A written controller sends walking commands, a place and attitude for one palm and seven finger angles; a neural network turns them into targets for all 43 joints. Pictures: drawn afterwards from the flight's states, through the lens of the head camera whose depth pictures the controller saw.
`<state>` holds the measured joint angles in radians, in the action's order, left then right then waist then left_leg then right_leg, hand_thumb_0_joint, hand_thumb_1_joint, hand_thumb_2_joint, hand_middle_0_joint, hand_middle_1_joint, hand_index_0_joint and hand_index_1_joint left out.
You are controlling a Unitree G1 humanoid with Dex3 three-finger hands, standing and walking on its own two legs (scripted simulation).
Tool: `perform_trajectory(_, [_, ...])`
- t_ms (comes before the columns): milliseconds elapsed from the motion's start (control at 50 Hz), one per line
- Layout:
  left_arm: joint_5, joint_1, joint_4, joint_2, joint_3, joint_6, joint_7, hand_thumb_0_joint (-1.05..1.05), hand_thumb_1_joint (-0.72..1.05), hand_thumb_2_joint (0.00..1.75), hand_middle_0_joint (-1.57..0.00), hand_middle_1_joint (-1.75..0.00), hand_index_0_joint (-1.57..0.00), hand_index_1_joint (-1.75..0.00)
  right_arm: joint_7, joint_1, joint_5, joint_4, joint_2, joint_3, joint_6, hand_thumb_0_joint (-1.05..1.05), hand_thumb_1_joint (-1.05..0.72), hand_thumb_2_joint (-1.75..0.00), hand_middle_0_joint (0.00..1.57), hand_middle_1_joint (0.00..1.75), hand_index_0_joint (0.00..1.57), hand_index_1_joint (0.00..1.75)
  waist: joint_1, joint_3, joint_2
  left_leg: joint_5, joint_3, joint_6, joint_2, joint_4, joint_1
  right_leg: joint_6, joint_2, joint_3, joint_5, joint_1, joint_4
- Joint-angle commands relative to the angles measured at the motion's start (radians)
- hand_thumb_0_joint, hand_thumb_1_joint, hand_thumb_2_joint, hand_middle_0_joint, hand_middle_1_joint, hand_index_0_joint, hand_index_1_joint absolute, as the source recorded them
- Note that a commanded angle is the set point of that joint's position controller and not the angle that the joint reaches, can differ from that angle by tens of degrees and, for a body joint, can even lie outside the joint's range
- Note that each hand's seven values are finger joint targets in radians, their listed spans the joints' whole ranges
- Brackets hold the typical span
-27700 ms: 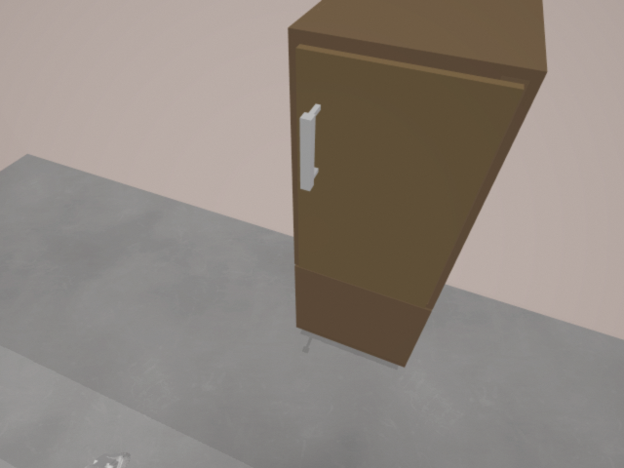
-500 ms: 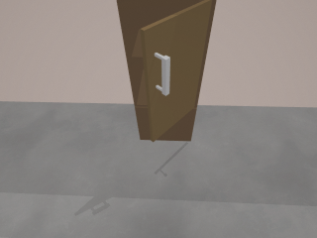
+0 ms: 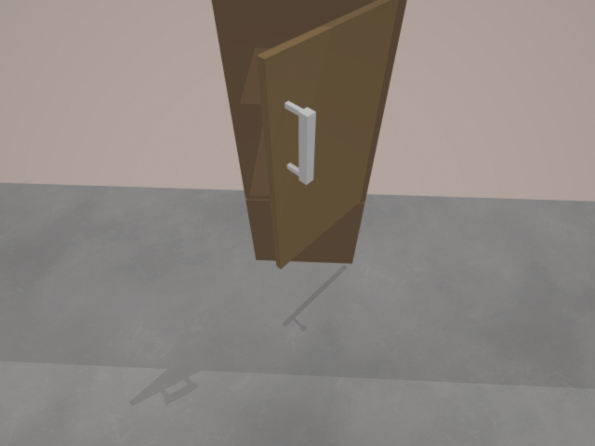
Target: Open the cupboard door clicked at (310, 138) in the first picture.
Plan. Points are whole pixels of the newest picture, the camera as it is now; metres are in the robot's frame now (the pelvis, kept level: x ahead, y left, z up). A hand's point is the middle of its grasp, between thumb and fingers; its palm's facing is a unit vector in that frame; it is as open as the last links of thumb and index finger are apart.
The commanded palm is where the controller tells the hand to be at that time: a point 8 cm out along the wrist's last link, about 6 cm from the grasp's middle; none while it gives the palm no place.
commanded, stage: look to check the result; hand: left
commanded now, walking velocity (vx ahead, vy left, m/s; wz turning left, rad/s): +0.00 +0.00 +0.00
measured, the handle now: (298, 144) +0.61 +0.04 +0.04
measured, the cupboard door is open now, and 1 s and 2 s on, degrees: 48 48 48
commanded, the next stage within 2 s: walk to a spot facing it in 0.42 s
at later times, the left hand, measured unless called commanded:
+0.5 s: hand out of the picture +0.08 +0.22 -0.16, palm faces +0.00 -0.95 -0.31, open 7.4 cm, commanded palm none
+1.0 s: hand out of the picture +0.10 +0.17 -0.18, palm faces -0.14 -0.96 -0.26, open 7.4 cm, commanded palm none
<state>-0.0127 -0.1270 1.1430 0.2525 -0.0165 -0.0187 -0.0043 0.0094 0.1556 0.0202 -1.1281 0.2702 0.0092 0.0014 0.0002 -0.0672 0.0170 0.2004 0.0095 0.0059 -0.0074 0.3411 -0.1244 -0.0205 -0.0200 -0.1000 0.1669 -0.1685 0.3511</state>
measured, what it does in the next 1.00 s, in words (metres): stands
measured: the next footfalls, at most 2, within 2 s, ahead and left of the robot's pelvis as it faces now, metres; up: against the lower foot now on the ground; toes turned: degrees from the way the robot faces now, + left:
left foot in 1.50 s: +0.10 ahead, +0.08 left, +0.00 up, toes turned -28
right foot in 1.86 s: -0.02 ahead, -0.16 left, +0.00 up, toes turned -44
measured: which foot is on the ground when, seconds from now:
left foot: down 0.00-1.00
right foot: down 0.00-1.00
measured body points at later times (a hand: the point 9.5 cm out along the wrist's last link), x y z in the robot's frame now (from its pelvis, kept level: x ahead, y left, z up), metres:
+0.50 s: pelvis +0.02 -0.01 +0.00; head +0.04 -0.02 +0.45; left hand +0.08 +0.27 -0.14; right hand +0.08 -0.28 -0.15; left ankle -0.01 +0.12 -0.75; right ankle +0.02 -0.10 -0.75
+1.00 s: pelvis +0.00 -0.02 -0.02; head +0.04 -0.05 +0.43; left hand +0.11 +0.22 -0.16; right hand -0.02 -0.27 -0.18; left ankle -0.01 +0.12 -0.75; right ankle -0.02 -0.11 -0.73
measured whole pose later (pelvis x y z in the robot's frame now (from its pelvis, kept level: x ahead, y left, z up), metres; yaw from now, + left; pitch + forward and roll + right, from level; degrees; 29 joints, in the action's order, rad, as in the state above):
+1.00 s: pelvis +0.00 -0.02 -0.02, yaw -11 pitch -1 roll +1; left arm -0.02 -0.16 1.00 0.20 -0.07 0.06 0.03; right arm 0.04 0.24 0.04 -1.03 0.21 0.04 0.03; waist 0.01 -0.12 0.03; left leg 0.34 0.17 0.04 -0.09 0.54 -0.16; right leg -0.02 0.01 -0.03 0.45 -0.35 0.80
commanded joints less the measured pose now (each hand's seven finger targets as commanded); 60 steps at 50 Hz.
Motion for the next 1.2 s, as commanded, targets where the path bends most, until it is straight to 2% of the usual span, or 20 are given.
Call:
perform_trajectory(0, [0.001, 0.002, -0.048, 0.190, -0.038, -0.017, -0.015, 0.00, 0.90, 0.90, -0.20, -0.30, -0.20, -0.30, 0.012, 0.005, -0.001, 0.043, 0.153, 0.023, -0.020, 0.00, -0.90, -0.90, 0.20, 0.30, 0.20, 0.30, -0.003, 0.094, 0.000, -0.166, -0.078, -0.025, -0.106, -0.056, -0.012, -0.027, -0.122, 0.113, -0.136, 0.082, -0.055])
perform_trajectory(520, [0.002, 0.013, -0.053, 0.211, -0.036, -0.021, -0.017, 0.00, 0.90, 0.90, -0.20, -0.30, -0.20, -0.30, 0.013, -0.011, -0.002, 0.039, 0.170, 0.021, -0.020, 0.00, -0.90, -0.90, 0.20, 0.30, 0.20, 0.30, -0.002, 0.094, -0.018, -0.205, -0.069, -0.021, -0.110, -0.071, 0.021, -0.026, -0.123, 0.116, -0.221, 0.111, -0.065])
perform_trajectory(560, [0.002, 0.011, -0.058, 0.199, -0.037, -0.015, -0.017, 0.00, 0.90, 0.90, -0.20, -0.30, -0.20, -0.30, 0.018, 0.000, 0.000, 0.041, 0.160, 0.023, -0.018, 0.00, -0.90, -0.90, 0.20, 0.30, 0.20, 0.30, -0.005, 0.098, -0.017, -0.227, -0.050, -0.017, -0.118, -0.048, 0.040, -0.028, -0.119, 0.131, -0.279, 0.093, -0.046])
perform_trajectory(600, [0.002, -0.025, -0.055, 0.133, -0.030, 0.004, -0.022, 0.00, 0.90, 0.90, -0.20, -0.30, -0.20, -0.30, 0.023, 0.052, 0.001, 0.033, 0.080, 0.012, -0.003, 0.00, -0.90, -0.90, 0.20, 0.30, 0.20, 0.30, -0.010, 0.108, -0.029, -0.224, -0.010, -0.003, -0.122, -0.006, 0.037, -0.020, -0.121, 0.137, -0.336, 0.081, -0.010])
perform_trajectory(680, [-0.002, -0.042, -0.089, 0.154, -0.053, 0.029, -0.018, 0.00, 0.90, 0.90, -0.20, -0.30, -0.20, -0.30, 0.033, 0.076, -0.002, 0.068, 0.094, 0.033, 0.012, 0.00, -0.90, -0.90, 0.20, 0.30, 0.20, 0.30, -0.009, 0.089, -0.042, -0.151, 0.038, 0.001, -0.122, 0.064, 0.003, -0.036, -0.117, 0.188, -0.355, 0.032, 0.045])
perform_trajectory(740, [-0.006, -0.033, -0.128, 0.152, -0.065, 0.045, -0.009, 0.00, 0.90, 0.90, -0.20, -0.30, -0.20, -0.30, 0.039, 0.084, 0.000, 0.102, 0.102, 0.048, 0.019, 0.00, -0.90, -0.90, 0.20, 0.30, 0.20, 0.30, -0.016, 0.067, -0.036, -0.107, 0.042, -0.009, -0.146, 0.079, -0.004, -0.038, -0.095, 0.202, -0.300, -0.045, 0.093])
perform_trajectory(780, [-0.006, -0.029, -0.155, 0.129, -0.069, 0.052, -0.003, 0.00, 0.90, 0.90, -0.20, -0.30, -0.20, -0.30, 0.042, 0.082, 0.003, 0.122, 0.118, 0.058, 0.019, 0.00, -0.90, -0.90, 0.20, 0.30, 0.20, 0.30, -0.016, 0.051, 0.029, -0.082, 0.006, -0.033, -0.190, 0.050, 0.005, -0.026, -0.049, 0.186, -0.213, -0.120, 0.158])
perform_trajectory(820, [-0.008, -0.011, -0.189, 0.102, -0.070, 0.059, 0.007, 0.00, 0.90, 0.90, -0.20, -0.30, -0.20, -0.30, 0.046, 0.098, 0.010, 0.136, 0.144, 0.070, 0.013, 0.00, -0.90, -0.90, 0.20, 0.30, 0.20, 0.30, -0.022, 0.038, 0.143, -0.121, -0.081, -0.097, -0.299, -0.024, 0.007, -0.002, 0.012, 0.121, 0.006, -0.199, 0.341])
perform_trajectory(840, [-0.008, 0.001, -0.204, 0.089, -0.074, 0.066, 0.011, 0.00, 0.90, 0.90, -0.20, -0.30, -0.20, -0.30, 0.047, 0.101, 0.013, 0.140, 0.147, 0.073, 0.008, 0.00, -0.90, -0.90, 0.20, 0.30, 0.20, 0.30, -0.024, 0.021, 0.203, -0.202, -0.125, -0.152, -0.366, -0.064, 0.000, 0.008, 0.031, 0.100, 0.266, -0.252, 0.497])
perform_trajectory(880, [-0.007, -0.008, -0.222, 0.080, -0.083, 0.074, 0.014, 0.00, 0.90, 0.90, -0.20, -0.30, -0.20, -0.30, 0.049, 0.088, 0.014, 0.157, 0.138, 0.069, 0.002, 0.00, -0.90, -0.90, 0.20, 0.30, 0.20, 0.30, -0.004, 0.021, 0.176, -0.288, -0.117, -0.196, -0.403, -0.050, -0.007, 0.013, 0.002, 0.137, 0.360, -0.288, 0.635])
perform_trajectory(920, [-0.006, -0.030, -0.228, 0.057, -0.083, 0.069, 0.023, 0.00, 0.90, 0.90, -0.20, -0.30, -0.20, -0.30, 0.048, 0.037, 0.021, 0.184, 0.140, 0.076, -0.002, 0.00, -0.90, -0.90, 0.20, 0.30, 0.20, 0.30, 0.020, 0.026, 0.154, -0.359, -0.039, -0.165, -0.376, 0.013, -0.030, 0.009, -0.021, 0.118, 0.345, -0.225, 0.537])
perform_trajectory(960, [-0.006, -0.115, -0.214, 0.055, -0.088, 0.059, 0.028, 0.00, 0.90, 0.90, -0.20, -0.30, -0.20, -0.30, 0.046, 0.009, 0.018, 0.194, 0.151, 0.080, 0.003, 0.00, -0.90, -0.90, 0.20, 0.30, 0.20, 0.30, 0.056, 0.063, 0.118, -0.312, 0.039, -0.096, -0.322, 0.137, -0.051, 0.009, -0.010, 0.071, 0.210, -0.085, 0.332])
perform_trajectory(980, [-0.010, -0.187, -0.194, 0.085, -0.099, 0.051, 0.026, 0.00, 0.90, 0.90, -0.20, -0.30, -0.20, -0.30, 0.043, -0.007, 0.007, 0.205, 0.141, 0.083, 0.008, 0.00, -0.90, -0.90, 0.20, 0.30, 0.20, 0.30, 0.092, 0.079, -0.013, -0.176, 0.086, -0.044, -0.256, 0.282, -0.130, 0.004, -0.013, 0.089, 0.021, 0.029, 0.155])
perform_trajectory(1000, [-0.024, -0.230, -0.185, 0.202, -0.123, 0.037, 0.009, 0.00, 0.90, 0.90, -0.20, -0.30, -0.20, -0.30, 0.038, 0.011, -0.008, 0.228, 0.066, 0.078, 0.014, 0.00, -0.90, -0.90, 0.20, 0.30, 0.20, 0.30, 0.098, 0.088, -0.369, 0.228, 0.167, 0.031, -0.087, 0.545, -0.339, -0.066, -0.237, 0.466, -0.210, 0.131, -0.043])
perform_trajectory(1020, [-0.008, -0.255, -0.184, 0.238, -0.125, 0.038, -0.005, 0.00, 0.90, 0.90, -0.20, -0.30, -0.20, -0.30, 0.032, -0.027, -0.010, 0.250, 0.059, 0.074, 0.024, 0.00, -0.90, -0.90, 0.20, 0.30, 0.20, 0.30, 0.116, 0.063, -0.396, 0.456, 0.058, 0.037, -0.017, 0.750, -0.410, -0.148, -0.341, 0.648, -0.397, 0.080, -0.071])
perform_trajectory(1040, [-0.006, -0.223, -0.196, 0.232, -0.122, 0.039, -0.014, 0.00, 0.90, 0.90, -0.20, -0.30, -0.20, -0.30, 0.026, -0.004, -0.013, 0.244, 0.066, 0.075, 0.032, 0.00, -0.90, -0.90, 0.20, 0.30, 0.20, 0.30, 0.082, 0.059, -0.308, 0.405, -0.029, 0.027, -0.052, 0.839, -0.428, -0.207, -0.332, 0.602, -0.222, 0.053, -0.070])
perform_trajectory(1060, [-0.007, -0.153, -0.226, 0.196, -0.118, 0.043, -0.015, 0.00, 0.90, 0.90, -0.20, -0.30, -0.20, -0.30, 0.017, -0.030, -0.012, 0.244, 0.051, 0.078, 0.031, 0.00, -0.90, -0.90, 0.20, 0.30, 0.20, 0.30, 0.058, 0.008, -0.198, 0.330, -0.032, 0.030, -0.063, 0.856, -0.447, -0.208, -0.278, 0.578, -0.036, -0.031, -0.084])
perform_trajectory(1080, [-0.012, -0.104, -0.240, 0.169, -0.117, 0.043, -0.021, 0.00, 0.90, 0.90, -0.20, -0.30, -0.20, -0.30, 0.018, -0.025, -0.008, 0.237, 0.052, 0.081, 0.031, 0.00, -0.90, -0.90, 0.20, 0.30, 0.20, 0.30, 0.030, 0.032, -0.208, 0.272, -0.036, 0.035, -0.076, 0.860, -0.442, -0.183, -0.239, 0.565, -0.026, -0.031, -0.068])
perform_trajectory(1120, [-0.009, -0.098, -0.249, 0.139, -0.107, 0.032, -0.022, 0.00, 0.90, 0.90, -0.20, -0.30, -0.20, -0.30, 0.017, -0.020, -0.006, 0.230, 0.045, 0.076, 0.030, 0.00, -0.90, -0.90, 0.20, 0.30, 0.20, 0.30, 0.018, 0.070, -0.148, 0.213, -0.040, 0.046, -0.074, 0.826, -0.410, -0.169, -0.204, 0.497, -0.152, -0.022, -0.038])
perform_trajectory(1180, [-0.012, -0.147, -0.236, 0.148, -0.108, 0.025, -0.024, 0.00, 0.90, 0.90, -0.20, -0.30, -0.20, -0.30, 0.019, -0.029, -0.012, 0.236, 0.018, 0.071, 0.028, 0.00, -0.90, -0.90, 0.20, 0.30, 0.20, 0.30, 0.027, 0.140, -0.088, 0.217, -0.020, 0.056, -0.048, 0.706, -0.382, -0.169, -0.179, 0.481, -0.306, 0.074, 0.007])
